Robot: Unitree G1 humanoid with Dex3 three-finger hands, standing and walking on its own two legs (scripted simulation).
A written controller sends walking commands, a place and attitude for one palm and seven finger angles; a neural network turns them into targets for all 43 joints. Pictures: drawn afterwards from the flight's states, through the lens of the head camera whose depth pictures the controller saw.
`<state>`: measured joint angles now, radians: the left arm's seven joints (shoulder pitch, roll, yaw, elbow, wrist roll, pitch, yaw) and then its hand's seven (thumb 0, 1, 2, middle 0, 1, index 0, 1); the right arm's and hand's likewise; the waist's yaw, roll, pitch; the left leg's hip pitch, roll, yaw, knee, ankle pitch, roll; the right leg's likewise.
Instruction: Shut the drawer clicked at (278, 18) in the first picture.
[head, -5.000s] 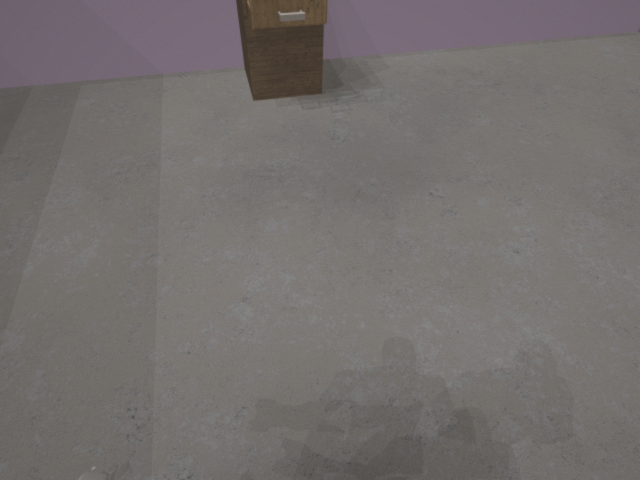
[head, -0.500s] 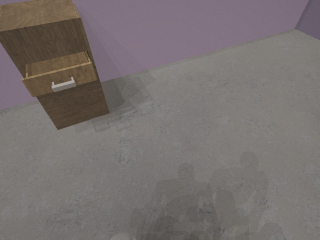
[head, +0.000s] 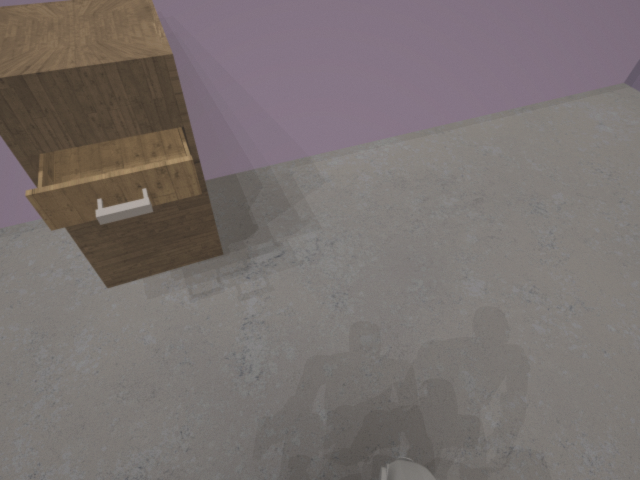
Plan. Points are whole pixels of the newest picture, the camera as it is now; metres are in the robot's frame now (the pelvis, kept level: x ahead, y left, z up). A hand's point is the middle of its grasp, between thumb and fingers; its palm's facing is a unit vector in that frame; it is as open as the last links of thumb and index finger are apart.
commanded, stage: walk to a spot facing it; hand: left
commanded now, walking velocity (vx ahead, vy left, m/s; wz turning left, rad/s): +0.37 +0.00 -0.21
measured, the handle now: (123, 204) +0.74 +0.55 -0.24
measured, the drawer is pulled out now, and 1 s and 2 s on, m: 0.15 0.15 0.15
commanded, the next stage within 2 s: turn to face it in 0.18 s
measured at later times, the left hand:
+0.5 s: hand (253, 396) +0.27 +0.13 -0.17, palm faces +0.07 -0.97 -0.23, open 7.1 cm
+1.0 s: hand (221, 373) +0.30 +0.18 -0.16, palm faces +0.32 -0.90 -0.29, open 7.3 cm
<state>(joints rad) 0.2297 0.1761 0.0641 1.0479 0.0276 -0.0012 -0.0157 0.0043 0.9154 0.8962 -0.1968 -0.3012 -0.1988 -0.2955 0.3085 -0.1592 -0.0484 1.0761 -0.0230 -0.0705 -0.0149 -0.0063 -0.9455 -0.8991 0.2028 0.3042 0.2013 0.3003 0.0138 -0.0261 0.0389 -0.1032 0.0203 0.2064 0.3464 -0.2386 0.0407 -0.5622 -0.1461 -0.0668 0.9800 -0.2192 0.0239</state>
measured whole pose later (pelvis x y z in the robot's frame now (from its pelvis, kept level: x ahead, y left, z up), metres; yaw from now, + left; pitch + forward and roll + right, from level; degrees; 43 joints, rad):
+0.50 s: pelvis +0.20 -0.06 +0.00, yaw +3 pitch -1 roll +0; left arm 0.19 0.17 0.04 1.03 0.02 -0.04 0.02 -0.02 0.95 0.90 -0.20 -0.30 -0.21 -0.30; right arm 0.24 -0.17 -0.05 1.05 -0.02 0.01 0.00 0.00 -0.92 -0.90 0.20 0.30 0.20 0.30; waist -0.03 0.03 0.04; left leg -0.52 0.11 0.09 0.93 -0.30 -0.04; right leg -0.19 -0.05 -0.24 0.44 -0.24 -0.05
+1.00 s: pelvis +0.27 -0.05 -0.01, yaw +17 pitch +1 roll +0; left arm 0.17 0.23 0.06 0.91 0.01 0.05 0.02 0.00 0.91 0.90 -0.20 -0.30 -0.20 -0.30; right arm 0.15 -0.21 -0.05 0.91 -0.03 0.04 0.01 0.00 -0.91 -0.90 0.20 0.30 0.20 0.30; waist -0.01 0.03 0.07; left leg -0.34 -0.01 -0.01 0.51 -0.18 0.02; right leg -0.39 -0.06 -0.03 0.80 -0.43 0.07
